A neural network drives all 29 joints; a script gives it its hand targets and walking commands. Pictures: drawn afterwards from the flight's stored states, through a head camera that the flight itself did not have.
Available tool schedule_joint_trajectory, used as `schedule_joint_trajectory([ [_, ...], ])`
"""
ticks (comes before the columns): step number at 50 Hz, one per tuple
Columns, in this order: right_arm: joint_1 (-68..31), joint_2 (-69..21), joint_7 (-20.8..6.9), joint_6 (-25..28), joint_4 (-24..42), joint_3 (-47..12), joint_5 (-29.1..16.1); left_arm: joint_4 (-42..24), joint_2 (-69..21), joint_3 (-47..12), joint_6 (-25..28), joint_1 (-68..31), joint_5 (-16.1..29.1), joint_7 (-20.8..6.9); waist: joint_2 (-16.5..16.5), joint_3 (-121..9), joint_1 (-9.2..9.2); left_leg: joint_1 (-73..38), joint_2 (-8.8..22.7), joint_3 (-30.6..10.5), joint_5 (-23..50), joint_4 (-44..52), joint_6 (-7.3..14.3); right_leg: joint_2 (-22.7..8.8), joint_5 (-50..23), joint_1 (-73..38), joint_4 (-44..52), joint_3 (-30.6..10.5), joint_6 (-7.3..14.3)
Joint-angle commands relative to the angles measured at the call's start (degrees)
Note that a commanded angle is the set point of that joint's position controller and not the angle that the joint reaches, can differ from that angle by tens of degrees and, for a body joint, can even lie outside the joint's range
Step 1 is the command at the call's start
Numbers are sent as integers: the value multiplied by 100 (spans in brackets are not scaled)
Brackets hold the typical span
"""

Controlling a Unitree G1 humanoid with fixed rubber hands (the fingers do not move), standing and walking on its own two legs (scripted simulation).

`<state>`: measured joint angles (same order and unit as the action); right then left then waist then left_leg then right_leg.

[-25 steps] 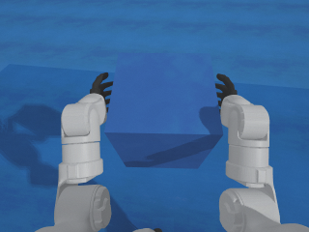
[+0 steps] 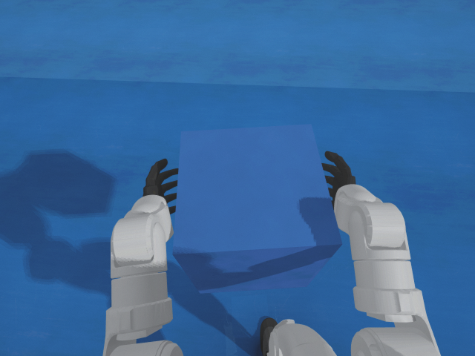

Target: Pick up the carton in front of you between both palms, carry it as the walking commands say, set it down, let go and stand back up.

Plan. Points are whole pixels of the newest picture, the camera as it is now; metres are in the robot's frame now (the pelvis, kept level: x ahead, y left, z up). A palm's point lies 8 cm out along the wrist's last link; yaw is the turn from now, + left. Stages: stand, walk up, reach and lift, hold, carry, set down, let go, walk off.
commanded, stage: carry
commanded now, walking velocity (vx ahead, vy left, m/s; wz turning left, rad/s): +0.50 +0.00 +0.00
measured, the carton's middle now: (250, 217) +0.34 -0.01 -0.01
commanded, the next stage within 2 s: none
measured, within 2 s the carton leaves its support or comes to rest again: neither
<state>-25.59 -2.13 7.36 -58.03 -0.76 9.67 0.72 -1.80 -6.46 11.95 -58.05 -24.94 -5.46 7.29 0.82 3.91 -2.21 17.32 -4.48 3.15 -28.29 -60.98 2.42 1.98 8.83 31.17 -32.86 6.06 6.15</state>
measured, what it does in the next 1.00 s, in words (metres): walks ahead: left foot, then right foot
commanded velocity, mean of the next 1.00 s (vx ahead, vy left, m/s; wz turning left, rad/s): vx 0.50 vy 0.00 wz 0.00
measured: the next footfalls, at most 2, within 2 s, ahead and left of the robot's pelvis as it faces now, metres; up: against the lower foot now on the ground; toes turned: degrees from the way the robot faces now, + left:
left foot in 0.42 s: +0.42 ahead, +0.12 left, +0.00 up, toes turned +8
right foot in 0.84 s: +0.69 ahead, -0.10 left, +0.00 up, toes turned -12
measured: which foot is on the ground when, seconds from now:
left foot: up 0.00-0.40, down 0.42-0.84, up 0.86-1.00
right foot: down 0.00-0.44, up 0.46-0.82, down 0.84-1.00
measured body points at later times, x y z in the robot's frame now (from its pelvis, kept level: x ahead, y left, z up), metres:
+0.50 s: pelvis +0.32 +0.04 +0.02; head +0.31 +0.03 +0.47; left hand +0.62 +0.17 +0.10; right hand +0.60 -0.13 +0.09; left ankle +0.38 +0.12 -0.71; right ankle +0.15 -0.06 -0.64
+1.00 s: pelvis +0.62 -0.01 +0.03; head +0.63 -0.03 +0.48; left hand +0.90 +0.14 +0.10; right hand +0.90 -0.16 +0.09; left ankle +0.52 +0.11 -0.62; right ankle +0.65 -0.09 -0.71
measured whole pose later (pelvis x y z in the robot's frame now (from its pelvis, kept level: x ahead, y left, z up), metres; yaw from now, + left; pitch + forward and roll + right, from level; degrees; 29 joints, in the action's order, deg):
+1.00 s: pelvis +0.62 -0.01 +0.03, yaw +1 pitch +5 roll +0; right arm -7.2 -7.4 5.3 -69.5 18.9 5.9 6.6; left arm -17.7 -7.6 5.7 -68.3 -8.0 -5.8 4.3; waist 1.3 -6.1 1.1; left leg 25.9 3.9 4.4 -20.7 -63.0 0.7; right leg -2.6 10.4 18.6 -23.5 13.5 3.4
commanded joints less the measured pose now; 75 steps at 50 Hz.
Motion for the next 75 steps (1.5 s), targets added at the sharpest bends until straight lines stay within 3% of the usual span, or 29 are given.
schedule_joint_trajectory([
  [1,-3715,-6093,-1520,42,867,-4562,-2142,-802,-5300,-4546,94,-3496,2320,-1388,-643,-4175,680,2788,232,-576,-113,-1946,-150,-2207,-2628,-5698,609,-3485,1382],
  [3,-3538,-5961,-1388,-25,983,-4351,-2013,-1109,-5552,-4819,-4,-3757,2702,-1447,-136,-3641,380,2593,510,-531,427,-1025,-186,-1994,-1882,-4800,1122,-3111,855],
  [5,-2785,-5760,-1246,-111,921,-4166,-1505,-1122,-5646,-4860,-167,-3606,2865,-1543,-471,-3383,309,2233,560,-364,844,-255,-195,-1845,-2004,-4260,1384,-2483,417],
  [9,-2237,-5716,-1128,-246,894,-4113,-1171,-1125,-5409,-4797,-377,-3356,2938,-1672,-744,-3065,406,2188,547,-7,1301,1596,-323,-1488,-3587,-4343,1347,-1389,314],
  [16,-1882,-5612,-1341,-698,1908,-4575,-1378,-979,-5152,-4380,-893,-1630,2296,-1778,-1000,-2209,382,1486,292,689,2627,3373,-313,-1262,-3870,-4132,1573,-461,-69],
  [20,-1238,-5507,-1506,-983,1878,-4479,-1568,-1550,-4943,-4369,-1003,-1108,2060,-1754,-874,-2540,223,-1065,246,1066,2717,3931,-163,-1093,-3750,-3048,34,186,-309],
  [21,-997,-5549,-1584,-997,1839,-4461,-1534,-1582,-5116,-4377,-1067,-1158,2083,-1781,-468,-2900,126,-2279,959,300,2589,3770,-34,-938,-2497,-1931,-871,213,-470],
  [22,-1296,-5557,-1581,-985,1956,-4415,-1483,-1903,-5166,-4505,-1107,-1541,2190,-1815,1157,-3157,50,-3127,2458,-2220,2161,4112,843,-321,-344,-440,-2659,168,-674],
  [23,-1152,-5746,-1604,-1040,1655,-4359,-1528,-1732,-5108,-4488,-1190,-1438,2082,-1823,1408,-2818,15,-3105,2838,-3219,2366,4553,1321,-87,1829,614,-3527,-210,-609],
  [26,-1444,-5988,-1690,-1031,2173,-4582,-1840,-1910,-5352,-4552,-1120,-1417,2206,-1798,-40,-2331,67,-1779,2589,-2178,1448,4944,983,-873,1300,602,-3314,-688,-420],
  [29,-1229,-6044,-1749,-1120,2162,-4600,-1936,-1975,-5520,-4571,-1049,-1111,2186,-1749,438,-2304,150,-1376,2171,-1047,1401,5205,571,-813,822,54,-2141,-376,-575],
  [34,-1017,-5904,-1792,-1019,2350,-4628,-1901,-1875,-5577,-4684,-994,-744,2045,-1646,871,-2077,114,-1756,1935,-194,2351,5143,512,-675,248,159,-171,152,-754],
  [41,-725,-5497,-1700,-1110,2237,-4488,-1662,-2200,-5062,-4636,-1111,-963,2207,-1624,366,-2224,242,-1626,1529,801,4165,3419,106,-254,-266,-1842,900,930,-451],
  [42,-966,-5281,-1641,-1082,2655,-4508,-1754,-1980,-5194,-4705,-1114,-744,2242,-1679,685,-2445,283,-902,1348,976,4208,2594,-62,-434,-111,-2930,747,654,-327],
  [43,-1016,-5092,-1643,-1166,2632,-4460,-1653,-1800,-4881,-4499,-1118,-507,2085,-1694,-401,-2484,425,273,941,1133,3254,1325,-276,-1329,-58,-3703,1123,-959,35],
  [44,-1125,-5330,-1646,-1249,2528,-4620,-1776,-1743,-4944,-4432,-1088,-680,2150,-1701,-1761,-2909,442,1918,316,738,1063,-507,-409,-2524,-37,-4924,1695,-3044,854],
  [45,-669,-5336,-1678,-1207,2115,-4517,-1681,-2082,-4984,-4566,-1098,-784,2179,-1694,-1718,-2721,357,2254,691,-57,73,-1127,-252,-2691,-438,-4417,1872,-3162,868],
  [46,-909,-5432,-1682,-1155,2393,-4617,-1729,-1928,-5254,-4592,-1121,-689,2070,-1689,-898,-2787,327,2223,892,-322,144,-1299,-71,-2540,-587,-4227,1816,-2665,723],
  [49,-884,-5749,-1691,-1036,2595,-4576,-1719,-2061,-5613,-4774,-1008,-828,2311,-1755,-216,-2519,262,2034,1241,-344,889,-161,-129,-2301,-164,-3428,2149,-1518,250],
  [50,-884,-5824,-1677,-1050,2357,-4634,-1680,-2189,-5558,-4802,-936,-980,2362,-1784,-721,-2532,308,1900,1111,-94,1017,314,-199,-2148,2,-3393,2242,-1355,195],
  [53,-854,-5899,-1614,-948,2528,-4635,-1640,-2182,-5384,-4732,-989,-855,2325,-1781,-551,-2390,309,1477,939,314,1222,1703,-266,-1971,-436,-3277,2306,-720,269],
  [55,-693,-5700,-1575,-956,2577,-4610,-1557,-2317,-5246,-4728,-1042,-746,2354,-1802,-1149,-2082,307,1623,910,437,1788,2311,-303,-1725,-741,-3404,2330,-223,40],
  [63,-830,-5258,-1652,-1226,2442,-4373,-1595,-2248,-4794,-4570,-1254,-773,2146,-1760,-778,-1949,191,-790,497,1280,2303,3540,-58,-1360,-2420,-2694,338,699,-400],
  [64,-707,-5192,-1643,-1272,2295,-4406,-1512,-1888,-4771,-4465,-1316,-687,2099,-1752,-372,-2333,32,-1775,817,789,1783,3483,-27,-1187,-1668,-2180,-562,768,-605],
  [65,-561,-5145,-1637,-1261,2081,-4194,-1489,-2174,-4765,-4623,-1346,-892,2229,-1749,762,-2428,-2,-2364,2131,-1727,916,4379,532,-493,-53,-934,-2059,816,-865],
  [66,-565,-5303,-1674,-1230,2148,-4275,-1586,-2408,-4671,-4598,-1320,-989,2223,-1742,1770,-2510,-16,-3195,2926,-3194,1326,4883,1090,-195,1820,622,-3293,246,-829],
  [67,-800,-5341,-1680,-1186,2256,-4296,-1556,-2131,-5028,-4649,-1316,-1230,2313,-1753,1258,-2533,6,-3269,3024,-3056,2463,4722,1338,-383,2071,1017,-4021,-233,-649],
  [71,-1261,-5961,-1698,-1027,2698,-4601,-1975,-2015,-5491,-4732,-1049,-1099,2252,-1687,217,-2491,112,-2407,2433,-1176,2861,4743,553,-954,998,665,-2732,-406,-521],
  [75,-860,-5909,-1804,-985,2657,-4639,-1969,-2022,-5559,-4775,-958,-696,2128,-1583,742,-2146,124,-1787,2048,-271,2575,5111,460,-690,439,182,-1205,83,-684],
])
